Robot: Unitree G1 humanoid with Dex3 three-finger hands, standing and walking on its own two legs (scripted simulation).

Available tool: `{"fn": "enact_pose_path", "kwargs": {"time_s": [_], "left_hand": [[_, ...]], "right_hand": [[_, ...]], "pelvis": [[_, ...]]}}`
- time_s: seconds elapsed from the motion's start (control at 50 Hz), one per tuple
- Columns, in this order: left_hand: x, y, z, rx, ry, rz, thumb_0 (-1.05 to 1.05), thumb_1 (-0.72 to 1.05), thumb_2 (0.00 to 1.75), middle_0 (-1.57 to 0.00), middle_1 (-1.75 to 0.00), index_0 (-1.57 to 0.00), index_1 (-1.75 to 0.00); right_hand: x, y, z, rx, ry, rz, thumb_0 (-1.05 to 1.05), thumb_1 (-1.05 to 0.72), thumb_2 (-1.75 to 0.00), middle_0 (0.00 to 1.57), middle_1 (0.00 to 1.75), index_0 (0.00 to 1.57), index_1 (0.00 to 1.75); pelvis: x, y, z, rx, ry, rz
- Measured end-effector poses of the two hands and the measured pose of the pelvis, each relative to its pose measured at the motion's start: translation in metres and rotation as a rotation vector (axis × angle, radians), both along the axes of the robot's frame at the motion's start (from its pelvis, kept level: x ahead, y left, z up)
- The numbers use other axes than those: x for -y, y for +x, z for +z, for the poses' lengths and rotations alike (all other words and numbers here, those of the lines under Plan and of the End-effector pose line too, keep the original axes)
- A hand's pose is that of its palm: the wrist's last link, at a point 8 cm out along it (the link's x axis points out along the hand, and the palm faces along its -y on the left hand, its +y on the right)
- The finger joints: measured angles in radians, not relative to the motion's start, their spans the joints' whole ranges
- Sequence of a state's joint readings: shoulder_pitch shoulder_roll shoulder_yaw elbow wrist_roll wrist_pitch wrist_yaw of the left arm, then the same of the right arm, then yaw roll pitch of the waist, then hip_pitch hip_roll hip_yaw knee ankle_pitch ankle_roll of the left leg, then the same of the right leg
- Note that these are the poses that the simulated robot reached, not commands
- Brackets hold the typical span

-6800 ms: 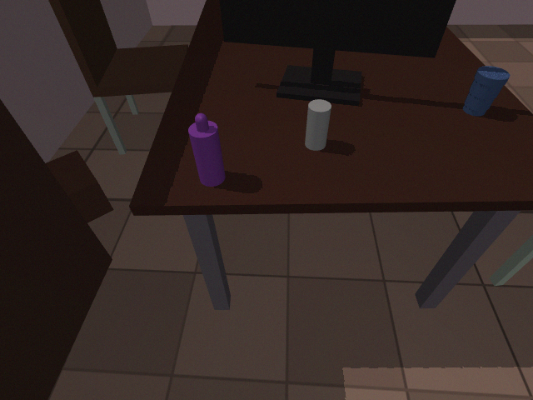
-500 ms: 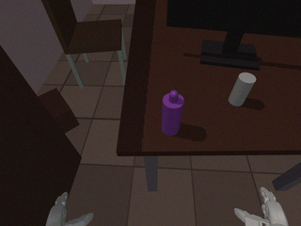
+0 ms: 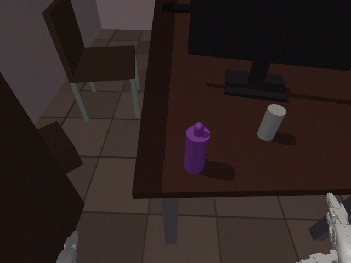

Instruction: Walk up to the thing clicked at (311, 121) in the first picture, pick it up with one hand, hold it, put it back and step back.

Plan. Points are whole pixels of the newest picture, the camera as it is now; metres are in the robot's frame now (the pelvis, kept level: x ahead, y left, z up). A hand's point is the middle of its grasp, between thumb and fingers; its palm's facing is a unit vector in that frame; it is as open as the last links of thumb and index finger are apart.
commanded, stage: rise first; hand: right
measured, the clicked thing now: (270, 123) +0.52 -0.29 +0.02
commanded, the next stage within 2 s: go down in 1.16 s
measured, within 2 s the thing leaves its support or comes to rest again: neither
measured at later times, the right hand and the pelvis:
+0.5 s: hand (334, 236) +0.17 -0.26 +0.07, palm faces +0.34 +0.85 -0.40, open 17.6 cm; pelvis -0.02 +0.00 +0.00, yaw -1 degrees
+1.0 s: hand (347, 231) +0.16 -0.26 +0.11, palm faces +0.36 +0.83 -0.42, open 17.5 cm; pelvis -0.02 +0.00 +0.00, yaw -1 degrees
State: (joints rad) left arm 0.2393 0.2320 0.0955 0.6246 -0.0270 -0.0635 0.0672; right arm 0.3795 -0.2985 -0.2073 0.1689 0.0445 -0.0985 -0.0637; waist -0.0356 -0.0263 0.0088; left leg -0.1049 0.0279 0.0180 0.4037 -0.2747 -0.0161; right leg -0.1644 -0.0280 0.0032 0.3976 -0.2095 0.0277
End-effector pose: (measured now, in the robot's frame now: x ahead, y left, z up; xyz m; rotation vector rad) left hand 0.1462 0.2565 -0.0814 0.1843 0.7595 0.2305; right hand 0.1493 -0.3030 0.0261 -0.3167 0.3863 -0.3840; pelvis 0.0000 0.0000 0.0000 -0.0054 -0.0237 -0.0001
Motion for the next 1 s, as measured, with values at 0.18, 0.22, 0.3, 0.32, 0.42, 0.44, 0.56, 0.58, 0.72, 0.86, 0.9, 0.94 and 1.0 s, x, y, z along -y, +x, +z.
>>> {"fn": "enact_pose_path", "kwargs": {"time_s": [0.18, 0.22, 0.3, 0.32, 0.42, 0.44, 0.56, 0.58, 0.72, 0.86, 0.9, 0.94, 1.0], "left_hand": [[0.000, -0.003, 0.000, 0.002, -0.001, -0.010, -0.01, -0.53, 0.03, -0.06, -0.04, -0.05, -0.04], [0.000, -0.003, 0.001, 0.010, 0.000, -0.009, -0.01, -0.53, 0.03, -0.06, -0.04, -0.05, -0.04], [-0.001, -0.006, 0.001, 0.014, -0.002, -0.008, -0.01, -0.54, 0.03, -0.06, -0.04, -0.05, -0.05], [-0.001, -0.007, 0.001, 0.014, -0.004, -0.010, -0.01, -0.54, 0.03, -0.06, -0.04, -0.05, -0.05], [0.002, -0.010, 0.000, 0.018, -0.013, -0.014, -0.01, -0.54, 0.04, -0.06, -0.04, -0.05, -0.05], [0.002, -0.011, 0.000, 0.019, -0.013, -0.013, -0.01, -0.54, 0.04, -0.06, -0.04, -0.05, -0.05], [0.002, -0.014, 0.001, 0.034, -0.015, -0.013, -0.01, -0.55, 0.04, -0.06, -0.04, -0.05, -0.05], [0.002, -0.014, 0.001, 0.038, -0.015, -0.014, -0.01, -0.55, 0.04, -0.06, -0.04, -0.05, -0.05], [0.001, -0.017, 0.002, 0.051, -0.016, -0.012, -0.01, -0.55, 0.04, -0.06, -0.04, -0.05, -0.05], [-0.001, -0.021, 0.000, 0.045, -0.016, -0.006, -0.01, -0.54, 0.05, -0.06, -0.04, -0.05, -0.05], [-0.002, -0.020, 0.001, 0.048, -0.015, -0.004, -0.01, -0.54, 0.05, -0.06, -0.04, -0.05, -0.05], [-0.003, -0.020, 0.001, 0.052, -0.015, 0.000, -0.01, -0.54, 0.05, -0.06, -0.04, -0.05, -0.05], [-0.004, -0.019, 0.003, 0.057, -0.012, 0.002, -0.01, -0.54, 0.06, -0.06, -0.05, -0.05, -0.05]], "right_hand": [[0.000, -0.006, 0.030, 0.107, -0.052, 0.029, -0.02, 0.55, -0.03, 0.05, 0.06, 0.06, 0.06], [0.000, -0.007, 0.036, 0.131, -0.064, 0.034, -0.02, 0.56, -0.02, 0.05, 0.06, 0.06, 0.06], [0.000, -0.011, 0.046, 0.171, -0.083, 0.043, -0.02, 0.56, -0.02, 0.05, 0.06, 0.06, 0.06], [0.000, -0.012, 0.049, 0.180, -0.088, 0.045, -0.02, 0.56, -0.02, 0.05, 0.06, 0.06, 0.06], [0.000, -0.017, 0.060, 0.224, -0.112, 0.060, -0.02, 0.57, -0.02, 0.05, 0.06, 0.06, 0.06], [0.000, -0.018, 0.062, 0.232, -0.117, 0.062, -0.02, 0.57, -0.02, 0.05, 0.06, 0.06, 0.06], [0.000, -0.023, 0.074, 0.282, -0.143, 0.075, -0.02, 0.56, -0.02, 0.05, 0.06, 0.06, 0.06], [0.000, -0.023, 0.076, 0.289, -0.145, 0.078, -0.02, 0.56, -0.02, 0.05, 0.06, 0.06, 0.06], [-0.002, -0.025, 0.086, 0.329, -0.167, 0.096, -0.02, 0.57, -0.02, 0.06, 0.06, 0.06, 0.06], [-0.003, -0.025, 0.096, 0.365, -0.192, 0.112, -0.02, 0.56, -0.03, 0.06, 0.06, 0.06, 0.06], [-0.002, -0.025, 0.099, 0.375, -0.200, 0.115, -0.02, 0.56, -0.03, 0.06, 0.06, 0.06, 0.06], [-0.002, -0.025, 0.102, 0.385, -0.206, 0.117, -0.02, 0.56, -0.03, 0.06, 0.06, 0.06, 0.06], [-0.002, -0.026, 0.105, 0.398, -0.216, 0.117, -0.02, 0.55, -0.03, 0.06, 0.06, 0.07, 0.06]], "pelvis": [[-0.001, -0.005, 0.000, 0.019, -0.001, -0.005], [-0.001, -0.006, 0.000, 0.024, -0.001, -0.006], [-0.001, -0.009, 0.000, 0.030, -0.001, -0.007], [-0.001, -0.010, 0.000, 0.031, -0.001, -0.007], [0.000, -0.013, 0.000, 0.037, -0.001, -0.009], [0.000, -0.014, 0.000, 0.038, -0.001, -0.010], [0.000, -0.019, 0.000, 0.046, 0.000, -0.011], [0.000, -0.019, 0.000, 0.047, 0.000, -0.011], [0.000, -0.023, 0.000, 0.050, 0.000, -0.011], [0.000, -0.024, 0.000, 0.049, 0.000, -0.011], [0.000, -0.024, 0.000, 0.050, 0.000, -0.010], [-0.001, -0.024, 0.000, 0.051, 0.000, -0.009], [-0.001, -0.024, 0.000, 0.052, 0.000, -0.010]]}}
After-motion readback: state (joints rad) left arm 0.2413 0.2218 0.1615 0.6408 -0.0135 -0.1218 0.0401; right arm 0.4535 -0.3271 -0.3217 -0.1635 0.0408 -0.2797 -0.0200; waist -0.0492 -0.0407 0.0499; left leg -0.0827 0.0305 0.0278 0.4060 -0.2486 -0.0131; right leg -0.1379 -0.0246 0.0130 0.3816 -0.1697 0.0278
